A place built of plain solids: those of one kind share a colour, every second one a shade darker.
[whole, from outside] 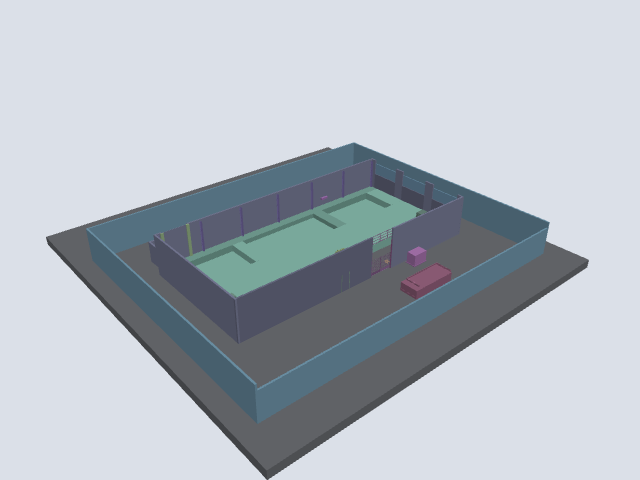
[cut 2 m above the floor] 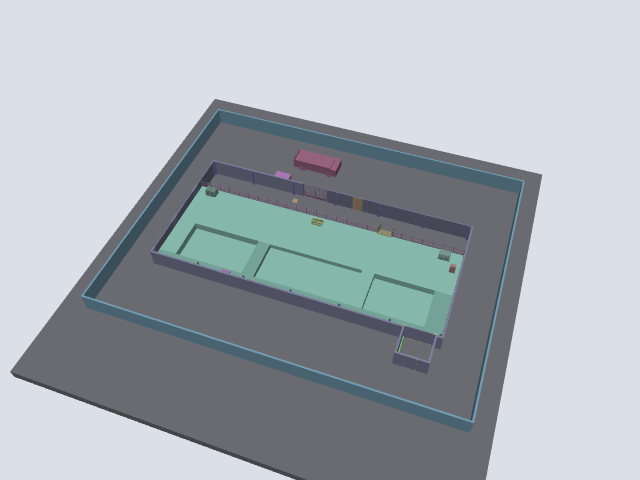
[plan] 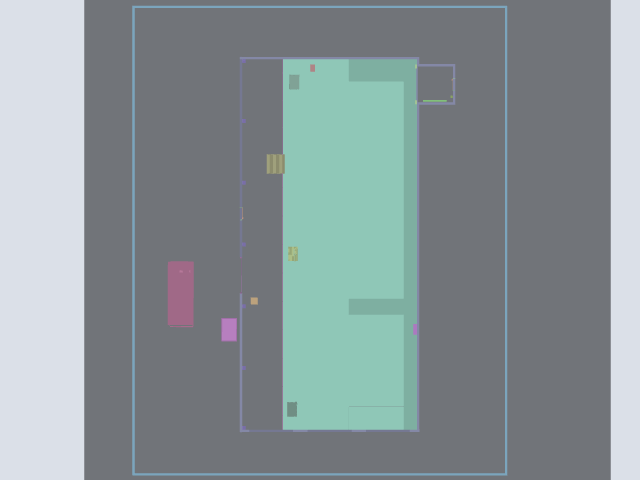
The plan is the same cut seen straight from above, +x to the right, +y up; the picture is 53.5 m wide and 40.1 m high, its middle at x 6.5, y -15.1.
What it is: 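A works' hall with a row of sunk bays; one tall room; a strip of floor behind the doors, a deck 1.03 m over it that fills the rest, and 3 sunk grounds in the deck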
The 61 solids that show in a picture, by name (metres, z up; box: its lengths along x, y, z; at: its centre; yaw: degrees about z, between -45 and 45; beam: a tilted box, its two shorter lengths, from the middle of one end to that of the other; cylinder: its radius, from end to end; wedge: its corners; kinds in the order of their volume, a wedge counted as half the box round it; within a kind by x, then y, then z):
{
 "raised_floor_bank_1": {"box": [5.55, 30.95, 1.08], "at": [6.12, -15.47, 0.49]},
 "raised_floor_bank_2": {"box": [4.6, 1.95, 1.08], "at": [11.2, -29.98, 0.49]},
 "raised_floor_bank_3": {"box": [4.6, 7.65, 0.22], "at": [11.2, -25.18, 0.06]},
 "raised_floor_bank_4": {"box": [4.6, 1.35, 1.08], "at": [11.2, -20.68, 0.49]},
 "raised_floor_bank_5": {"box": [4.6, 10.4, 0.53], "at": [11.2, -14.8, 0.21]},
 "raised_floor_bank_6": {"box": [4.6, 1.35, 1.08], "at": [11.2, -8.93, 0.49]},
 "raised_floor_bank_7": {"box": [4.6, 6.4, 0.29], "at": [11.2, -5.05, 0.1]},
 "raised_floor_bank_8": {"box": [4.6, 1.85, 1.08], "at": [11.2, -0.93, 0.49]},
 "raised_floor_bank_9": {"box": [1.1, 30.95, 1.08], "at": [14.05, -15.47, 0.49]},
 "yard_bound_1": {"box": [0.2, 39.25, 3.38], "at": [-9.08, -15.15, 1.64]},
 "yard_bound_2": {"box": [31.33, 0.2, 4.08], "at": [6.49, -34.67, 1.99]},
 "yard_bound_3": {"box": [31.33, 0.2, 4.08], "at": [6.49, 4.38, 1.99]},
 "yard_bound_4": {"box": [0.2, 39.25, 4.08], "at": [22.05, -15.15, 1.99]},
 "wall_1": {"box": [0.2, 11.61, 4.95], "at": [-0.1, -25.35, 2.42]},
 "wall_2": {"box": [0.2, 16.76, 4.95], "at": [-0.1, -8.18, 2.42]},
 "wall_3": {"box": [0.81, 0.2, 4.95], "at": [0.2, -31.05, 2.42]},
 "wall_4": {"box": [3.66, 0.2, 3.05], "at": [2.42, -31.05, 1.48]},
 "wall_5": {"box": [1.21, 0.2, 4.95], "at": [4.85, -31.05, 2.42]},
 "wall_6": {"box": [3.71, 0.2, 3.05], "at": [7.3, -31.05, 1.48]},
 "wall_7": {"box": [15.0, 0.2, 4.95], "at": [7.3, 0.1, 2.42]},
 "wall_8": {"box": [1.21, 0.2, 4.95], "at": [9.75, -31.05, 2.42]},
 "wall_9": {"box": [3.66, 0.2, 3.05], "at": [12.18, -31.05, 1.48]},
 "wall_10": {"box": [0.81, 0.2, 4.95], "at": [14.4, -31.05, 2.42]},
 "wall_11": {"box": [0.06, 3.12, 4.95], "at": [14.57, -2.1, 2.42]},
 "wall_12": {"box": [0.06, 3.0, 2.55], "at": [14.63, -2.1, 1.23]},
 "wall_13": {"box": [0.2, 27.55, 4.95], "at": [14.7, -17.38, 2.42]},
 "wall_14": {"box": [0.2, 0.8, 4.95], "at": [14.7, -0.2, 2.42]},
 "wall_15": {"box": [3.2, 0.2, 2.55], "at": [16.2, -3.7, 1.23]},
 "wall_16": {"box": [3.2, 0.2, 2.55], "at": [16.2, -0.5, 1.23]},
 "wall_17": {"box": [0.2, 3.4, 2.55], "at": [17.7, -2.1, 1.23]},
 "beyond_van_1": {"box": [2.16, 5.29, 1.0], "at": [-5.14, -19.56, 0.79], "yaw": -0.2},
 "beyond_van_2": {"box": [0.06, 4.61, 0.2], "at": [-4.09, -20.01, 1.34], "yaw": -0.2},
 "beyond_oil_tank_1": {"box": [1.32, 1.96, 0.13], "at": [-1.09, -22.6, 0.01], "yaw": -0.5},
 "beyond_oil_tank_2": {"box": [1.16, 1.8, 1.4], "at": [-1.09, -22.6, 0.64], "yaw": -0.5},
 "beyond_oil_tank_3": {"box": [1.17, 1.7, 1.35], "at": [-1.09, -22.59, 0.62], "yaw": -0.5},
 "window_pane_1": {"box": [3.65, 0.1, 1.41], "at": [2.42, -31.1, 3.69]},
 "window_pane_2": {"box": [3.7, 0.1, 1.41], "at": [7.3, -31.1, 3.69]},
 "window_pane_3": {"box": [3.65, 0.1, 1.41], "at": [12.18, -31.1, 3.69]},
 "pallet_stack_1": {"box": [0.74, 1.15, 0.86], "at": [4.17, -29.24, 1.41]},
 "pallet_stack_2": {"box": [0.73, 1.14, 0.86], "at": [4.36, -1.91, 1.41]},
 "door_landing_1": {"box": [0.28, 1.62, 0.22], "at": [2.19, -8.75, 0.06]},
 "door_landing_2": {"box": [0.28, 1.62, 0.39], "at": [2.45, -8.75, 0.15]},
 "door_landing_3": {"box": [0.28, 1.62, 0.57], "at": [2.71, -8.75, 0.23]},
 "door_landing_4": {"box": [0.28, 1.62, 0.74], "at": [2.97, -8.75, 0.32]},
 "door_landing_5": {"box": [0.28, 1.62, 0.91], "at": [3.23, -8.75, 0.4]},
 "door_landing_6": {"box": [0.21, 1.62, 0.17], "at": [3.45, -8.75, 0.94]},
 "tote_stack_1": {"box": [0.4, 0.6, 1.35], "at": [5.89, -0.74, 1.71]},
 "pier_1": {"box": [0.17, 0.34, 4.95], "at": [14.52, -3.6, 2.42]},
 "radiator_1": {"box": [1.98, 0.14, 0.76], "at": [16.1, -3.48, 0.49]},
 "deck_rail_1": {"box": [0.024, 21.45, 0.1], "at": [3.38, -20.23, 1.08]},
 "deck_rail_2": {"box": [0.05, 21.45, 0.05], "at": [3.38, -20.23, 1.42]},
 "deck_rail_3": {"box": [0.05, 21.45, 0.05], "at": [3.38, -20.23, 1.74]},
 "deck_rail_4": {"box": [0.024, 8.0, 0.1], "at": [3.38, -4.0, 1.08]},
 "deck_rail_5": {"box": [0.05, 8.0, 0.05], "at": [3.38, -4.0, 1.42]},
 "deck_rail_6": {"box": [0.05, 8.0, 0.05], "at": [3.38, -4.0, 1.74]},
 "door_leaf_1": {"box": [0.044, 1.0, 2.15], "at": [0.0, -12.9, 1.02]},
 "signing_shelf_1": {"box": [0.3, 0.9, 0.26], "at": [14.45, -22.57, 1.98]},
 "steel_column_1": {"box": [0.014, 0.22, 4.75], "at": [14.38, -15.47, 2.33]},
 "steel_column_2": {"box": [0.014, 0.22, 4.75], "at": [14.38, -10.32, 2.33]},
 "steel_column_3": {"box": [0.014, 0.22, 4.75], "at": [14.38, -5.16, 2.33]},
 "access_cover_1": {"box": [0.6, 0.6, 0.06], "at": [1.01, -20.2, -0.02]}
}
